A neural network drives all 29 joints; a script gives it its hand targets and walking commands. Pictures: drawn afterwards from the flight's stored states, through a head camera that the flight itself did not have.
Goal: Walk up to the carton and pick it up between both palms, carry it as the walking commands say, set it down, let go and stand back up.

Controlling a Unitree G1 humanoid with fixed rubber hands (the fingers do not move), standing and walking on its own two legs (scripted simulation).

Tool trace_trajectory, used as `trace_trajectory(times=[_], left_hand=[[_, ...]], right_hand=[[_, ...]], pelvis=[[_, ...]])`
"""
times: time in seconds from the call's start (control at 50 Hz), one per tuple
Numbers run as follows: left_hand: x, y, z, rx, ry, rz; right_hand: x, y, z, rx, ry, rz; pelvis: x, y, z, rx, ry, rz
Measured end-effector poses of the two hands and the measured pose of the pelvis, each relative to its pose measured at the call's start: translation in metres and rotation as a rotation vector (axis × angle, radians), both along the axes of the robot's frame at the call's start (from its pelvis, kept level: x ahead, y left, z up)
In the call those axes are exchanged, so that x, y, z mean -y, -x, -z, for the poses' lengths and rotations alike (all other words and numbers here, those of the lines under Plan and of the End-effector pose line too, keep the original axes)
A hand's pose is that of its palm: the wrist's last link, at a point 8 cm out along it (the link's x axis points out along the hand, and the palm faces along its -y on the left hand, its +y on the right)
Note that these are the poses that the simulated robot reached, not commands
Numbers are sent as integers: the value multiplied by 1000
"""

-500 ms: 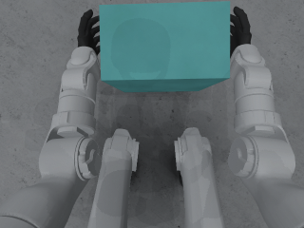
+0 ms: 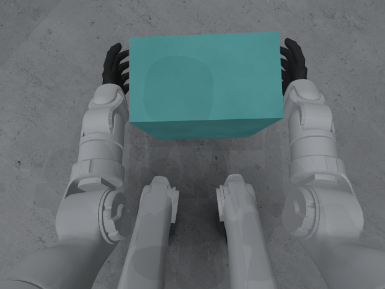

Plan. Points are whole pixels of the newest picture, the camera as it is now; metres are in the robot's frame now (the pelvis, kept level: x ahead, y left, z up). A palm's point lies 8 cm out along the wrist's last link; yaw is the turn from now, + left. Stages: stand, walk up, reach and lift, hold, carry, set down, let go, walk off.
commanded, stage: reach and lift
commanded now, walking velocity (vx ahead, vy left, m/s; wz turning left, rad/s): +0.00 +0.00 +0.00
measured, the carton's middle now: (203, 99) +0.48 -0.02 -0.14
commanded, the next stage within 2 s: none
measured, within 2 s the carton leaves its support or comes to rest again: neither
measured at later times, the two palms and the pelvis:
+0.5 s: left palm (95, 79) +0.47 +0.15 +0.00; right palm (310, 74) +0.47 -0.19 +0.00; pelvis +0.02 +0.00 +0.06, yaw -1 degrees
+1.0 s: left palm (69, 73) +0.45 +0.15 +0.07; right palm (336, 64) +0.45 -0.19 +0.07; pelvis +0.04 +0.00 +0.12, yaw -1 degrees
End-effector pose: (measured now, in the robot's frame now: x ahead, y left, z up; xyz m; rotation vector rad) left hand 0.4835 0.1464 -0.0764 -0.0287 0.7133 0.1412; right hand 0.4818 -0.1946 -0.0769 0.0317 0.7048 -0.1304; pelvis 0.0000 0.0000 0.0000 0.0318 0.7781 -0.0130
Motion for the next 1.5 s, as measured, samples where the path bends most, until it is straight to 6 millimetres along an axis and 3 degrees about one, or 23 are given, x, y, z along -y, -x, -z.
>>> trace_trajectory(times=[1.5], left_hand=[[-10,53,-216,-19,13,17]], right_hand=[[-10,52,-216,-22,5,1]], pelvis=[[2,-59,-187,264,22,16]])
